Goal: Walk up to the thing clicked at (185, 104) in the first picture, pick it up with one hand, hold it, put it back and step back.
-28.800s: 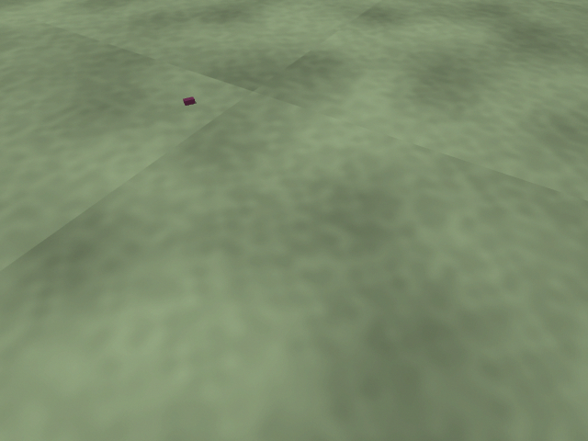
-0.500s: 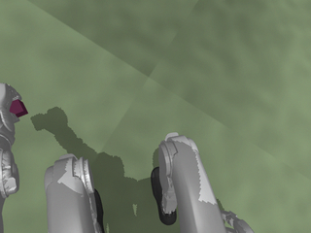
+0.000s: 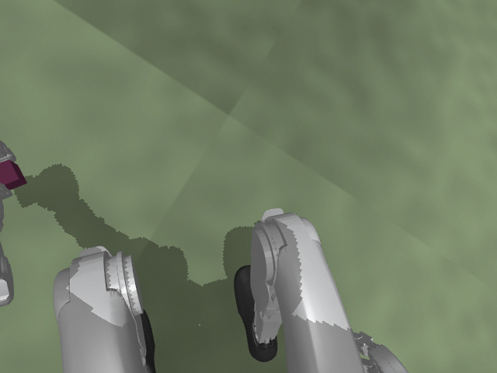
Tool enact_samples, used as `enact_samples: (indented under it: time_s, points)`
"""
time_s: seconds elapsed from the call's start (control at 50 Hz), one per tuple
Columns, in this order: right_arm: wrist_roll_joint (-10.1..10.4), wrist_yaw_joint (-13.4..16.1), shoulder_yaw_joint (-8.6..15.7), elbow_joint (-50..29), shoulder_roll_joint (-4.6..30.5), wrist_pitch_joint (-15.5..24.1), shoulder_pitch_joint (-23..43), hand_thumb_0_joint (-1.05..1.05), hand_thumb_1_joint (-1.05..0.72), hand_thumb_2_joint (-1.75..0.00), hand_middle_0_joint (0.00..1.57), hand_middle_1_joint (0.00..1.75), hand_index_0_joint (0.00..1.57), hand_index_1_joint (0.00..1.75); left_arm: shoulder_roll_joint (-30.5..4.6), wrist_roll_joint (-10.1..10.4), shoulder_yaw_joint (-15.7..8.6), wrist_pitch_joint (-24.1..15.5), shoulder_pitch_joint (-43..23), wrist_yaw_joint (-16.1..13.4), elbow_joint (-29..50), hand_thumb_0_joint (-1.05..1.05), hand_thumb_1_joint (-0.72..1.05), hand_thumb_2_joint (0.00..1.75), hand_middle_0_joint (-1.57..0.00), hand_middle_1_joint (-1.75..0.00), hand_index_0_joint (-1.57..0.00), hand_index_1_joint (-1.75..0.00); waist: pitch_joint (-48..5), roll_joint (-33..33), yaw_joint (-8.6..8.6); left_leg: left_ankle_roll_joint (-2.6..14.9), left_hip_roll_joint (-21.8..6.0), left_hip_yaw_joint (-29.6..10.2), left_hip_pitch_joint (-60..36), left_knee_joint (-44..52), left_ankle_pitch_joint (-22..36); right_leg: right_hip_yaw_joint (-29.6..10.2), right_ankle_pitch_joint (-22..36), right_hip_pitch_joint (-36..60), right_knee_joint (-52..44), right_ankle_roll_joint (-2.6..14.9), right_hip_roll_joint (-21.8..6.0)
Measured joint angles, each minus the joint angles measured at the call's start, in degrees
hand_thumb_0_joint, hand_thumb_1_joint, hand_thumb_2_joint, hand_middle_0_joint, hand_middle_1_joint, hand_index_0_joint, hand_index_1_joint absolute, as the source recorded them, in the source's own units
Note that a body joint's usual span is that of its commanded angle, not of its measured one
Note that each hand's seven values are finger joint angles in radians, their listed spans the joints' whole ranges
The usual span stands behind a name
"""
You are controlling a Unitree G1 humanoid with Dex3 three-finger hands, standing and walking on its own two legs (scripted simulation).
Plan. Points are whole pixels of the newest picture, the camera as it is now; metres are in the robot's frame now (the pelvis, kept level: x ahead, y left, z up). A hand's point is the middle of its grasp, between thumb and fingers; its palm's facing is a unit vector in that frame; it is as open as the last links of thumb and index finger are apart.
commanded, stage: lower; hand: left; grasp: from above
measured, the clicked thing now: out of the picture +0.45 +0.32 -0.22
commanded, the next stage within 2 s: rest in 0.10 s
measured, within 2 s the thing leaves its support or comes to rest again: rests again in 0.78 s
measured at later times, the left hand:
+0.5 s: hand (12, 183) +0.45 +0.31 -0.24, palm faces -0.43 -0.20 -0.88, open 6.5 cm
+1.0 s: hand (20, 188) +0.45 +0.31 -0.27, palm faces -0.42 -0.21 -0.88, open 6.5 cm
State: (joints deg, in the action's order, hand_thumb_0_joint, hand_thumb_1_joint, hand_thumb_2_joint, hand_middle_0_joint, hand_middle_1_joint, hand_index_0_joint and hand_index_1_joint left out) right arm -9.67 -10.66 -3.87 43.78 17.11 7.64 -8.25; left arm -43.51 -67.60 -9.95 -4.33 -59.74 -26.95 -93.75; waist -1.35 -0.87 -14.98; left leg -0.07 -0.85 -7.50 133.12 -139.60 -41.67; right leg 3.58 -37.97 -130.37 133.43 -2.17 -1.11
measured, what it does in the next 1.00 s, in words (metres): stands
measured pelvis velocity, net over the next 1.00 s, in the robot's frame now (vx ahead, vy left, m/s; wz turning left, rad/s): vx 0.00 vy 0.01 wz -0.09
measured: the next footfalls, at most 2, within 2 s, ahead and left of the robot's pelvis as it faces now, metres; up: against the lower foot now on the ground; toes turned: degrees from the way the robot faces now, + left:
none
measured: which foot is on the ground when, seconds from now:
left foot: down 0.00-1.00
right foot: down 0.00-1.00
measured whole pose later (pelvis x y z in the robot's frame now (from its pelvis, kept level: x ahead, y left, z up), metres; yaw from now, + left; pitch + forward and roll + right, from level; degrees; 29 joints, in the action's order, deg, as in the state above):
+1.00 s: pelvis +0.00 +0.01 -0.03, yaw -5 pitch +30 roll -13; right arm -15.9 -16.9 -12.0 42.0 19.7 14.7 -5.7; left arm -54.8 -70.5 -13.5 -8.2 -61.4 -37.9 -104.2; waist 7.6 -6.0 -20.3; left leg 0.4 -1.1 -12.6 135.1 -147.2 -43.5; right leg 7.5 -37.5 -130.2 136.7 -3.5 0.6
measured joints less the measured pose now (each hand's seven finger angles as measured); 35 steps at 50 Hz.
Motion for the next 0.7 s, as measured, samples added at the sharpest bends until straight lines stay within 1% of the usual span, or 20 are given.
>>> enact_samples:
  time_s: [0.12,0.2,0.26,0.42,0.48,0.56,0.62,0.7]
  points:
    - [-0.94,-0.62,-0.92,-0.66,0.52,0.67,0.27,0.00,-0.90,-0.89,0.20,0.30,0.20,0.29,-1.54,-1.61,-1.14,-1.70,-0.24,-1.69,-1.56,-0.01,0.50,0.02,-1.06,-0.06,-1.09,-0.04,1.71,-0.97,-0.89,0.01,0.15,-0.60,0.96,-1.59,0.04,0.41,0.16,-0.61,1.14,-0.11,0.08]
    - [-1.46,-1.01,-1.38,-0.69,0.54,0.87,0.04,0.00,-0.90,-0.89,0.20,0.30,0.20,0.29,-2.23,-2.31,-2.59,-2.11,0.26,-3.99,-1.29,-0.01,0.50,0.02,-1.06,-0.07,-1.08,-0.05,2.31,-1.38,-1.21,0.00,0.14,-1.04,1.88,-2.70,-0.09,0.71,0.23,-1.38,1.90,-0.24,0.24]
    - [-2.08,-1.52,-1.70,-0.49,0.32,1.04,0.02,0.00,-0.90,-0.89,0.20,0.30,0.20,0.29,-2.82,-2.65,-2.75,-1.73,-0.11,-5.48,-2.31,-0.01,0.50,0.02,-1.06,-0.07,-1.08,-0.05,2.69,-1.62,-1.62,0.04,0.13,-1.22,2.34,-3.40,-0.24,0.79,0.20,-1.79,2.43,-0.36,0.33]
    - [-3.22,-2.66,-3.50,-0.47,0.05,2.21,0.36,0.00,-0.90,-0.89,0.20,0.30,0.20,0.29,-4.78,-2.04,-2.63,-1.64,-1.31,-5.87,-4.66,-0.01,0.50,0.02,-1.06,-0.06,-1.08,-0.04,4.68,-1.67,-2.70,0.29,0.05,-1.93,2.89,-4.89,-0.71,1.33,0.10,-1.96,3.18,-0.66,0.63]
    - [-3.50,-3.15,-4.31,-0.83,0.09,2.67,0.34,0.00,-0.90,-0.89,0.20,0.30,0.20,0.29,-5.44,-1.83,-3.21,-2.12,-1.33,-6.14,-5.29,-0.01,0.50,0.01,-1.06,-0.06,-1.08,-0.04,5.27,-1.81,-3.07,0.28,-0.02,-2.27,2.83,-5.27,-1.04,1.59,-0.03,-1.86,3.31,-0.76,0.76]
    - [-3.96,-3.72,-5.35,-1.47,0.35,3.56,0.61,0.00,-0.89,-0.89,0.20,0.30,0.20,0.29,-6.92,-2.28,-4.15,-2.77,-1.33,-6.68,-6.67,-0.01,0.51,0.00,-1.06,-0.06,-1.08,-0.03,6.23,-2.32,-3.84,0.14,-0.08,-2.80,2.53,-5.70,-1.45,2.01,-0.16,-1.53,3.43,-0.76,0.90]
    - [-4.28,-4.02,-5.86,-1.79,0.74,4.01,0.77,0.00,-0.89,-0.89,0.20,0.30,0.20,0.29,-7.81,-2.50,-5.13,-3.26,-1.05,-7.49,-6.85,-0.01,0.51,0.00,-1.06,-0.05,-1.09,-0.03,6.84,-2.72,-4.06,-0.01,-0.11,-3.27,2.46,-5.96,-1.67,2.40,-0.17,-1.40,3.42,-0.73,1.01]
    - [-4.95,-4.63,-6.53,-1.85,1.39,4.71,1.36,0.00,-0.89,-0.89,0.20,0.30,0.20,0.29,-8.99,-2.87,-4.55,-3.57,-1.33,-8.42,-7.71,-0.01,0.50,0.01,-1.06,-0.05,-1.09,-0.03,7.73,-3.56,-4.41,-0.10,-0.16,-3.77,2.16,-6.43,-1.89,2.77,-0.13,-1.06,3.58,-0.82,1.16]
